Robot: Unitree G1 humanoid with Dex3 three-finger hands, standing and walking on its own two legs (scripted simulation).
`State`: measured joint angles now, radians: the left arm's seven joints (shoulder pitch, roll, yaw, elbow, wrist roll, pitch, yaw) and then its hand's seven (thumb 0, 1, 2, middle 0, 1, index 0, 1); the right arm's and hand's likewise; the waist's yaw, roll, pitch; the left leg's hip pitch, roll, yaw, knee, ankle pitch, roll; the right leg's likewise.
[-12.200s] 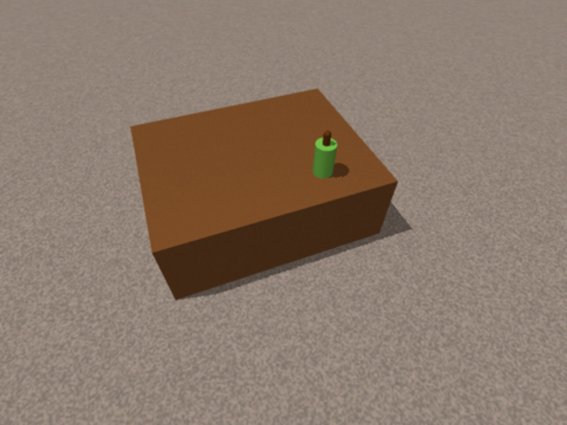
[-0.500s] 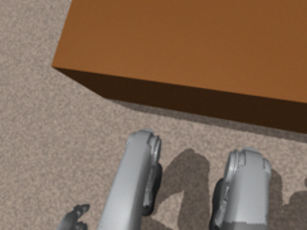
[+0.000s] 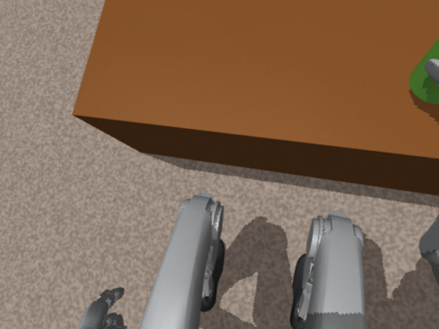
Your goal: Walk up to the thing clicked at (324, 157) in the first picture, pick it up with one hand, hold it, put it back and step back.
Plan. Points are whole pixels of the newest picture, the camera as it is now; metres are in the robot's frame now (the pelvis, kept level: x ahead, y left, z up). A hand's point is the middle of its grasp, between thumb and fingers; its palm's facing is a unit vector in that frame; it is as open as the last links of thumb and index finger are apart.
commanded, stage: settle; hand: right
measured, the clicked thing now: out of the picture +0.55 -0.28 +0.02
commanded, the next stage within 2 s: lift in 0.96 s
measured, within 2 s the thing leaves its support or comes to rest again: neither
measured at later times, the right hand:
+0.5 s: hand out of the picture +0.55 -0.27 +0.05, palm faces +0.29 +0.95 -0.05, open 11.0 cm
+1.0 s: hand out of the picture +0.55 -0.27 +0.08, palm faces +0.31 +0.95 -0.04, open 11.0 cm
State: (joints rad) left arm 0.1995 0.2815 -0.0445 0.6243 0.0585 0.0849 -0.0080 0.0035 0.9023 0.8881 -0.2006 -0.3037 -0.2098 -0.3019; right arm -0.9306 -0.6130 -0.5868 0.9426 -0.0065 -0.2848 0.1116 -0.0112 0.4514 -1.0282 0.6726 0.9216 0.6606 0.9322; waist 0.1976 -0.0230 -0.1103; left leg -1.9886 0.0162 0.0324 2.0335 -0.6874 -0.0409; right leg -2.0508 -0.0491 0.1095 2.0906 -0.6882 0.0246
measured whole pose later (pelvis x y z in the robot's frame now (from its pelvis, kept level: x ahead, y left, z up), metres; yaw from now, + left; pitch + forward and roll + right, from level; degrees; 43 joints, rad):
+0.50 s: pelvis +0.00 +0.00 +0.04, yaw -1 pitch +37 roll +5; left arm 0.22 0.27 -0.05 0.63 0.05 0.05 -0.01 0.00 0.91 0.88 -0.20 -0.30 -0.21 -0.30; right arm -0.95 -0.61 -0.58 1.01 0.01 -0.32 0.11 -0.01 0.46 -1.03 0.67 0.93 0.66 0.94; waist 0.20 -0.03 -0.13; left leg -1.87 0.02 0.04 1.89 -0.66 -0.03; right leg -1.92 -0.06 0.10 1.95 -0.67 0.03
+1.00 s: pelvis +0.01 +0.00 +0.07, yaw +0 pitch +36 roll +5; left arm 0.23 0.27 -0.04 0.64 0.05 0.04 0.00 0.00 0.91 0.87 -0.19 -0.30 -0.21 -0.29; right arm -0.95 -0.60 -0.56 1.04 0.00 -0.34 0.08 -0.01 0.46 -1.03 0.67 0.93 0.66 0.94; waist 0.20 -0.03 -0.14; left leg -1.79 0.01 0.04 1.81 -0.65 -0.03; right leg -1.85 -0.06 0.09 1.87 -0.66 0.02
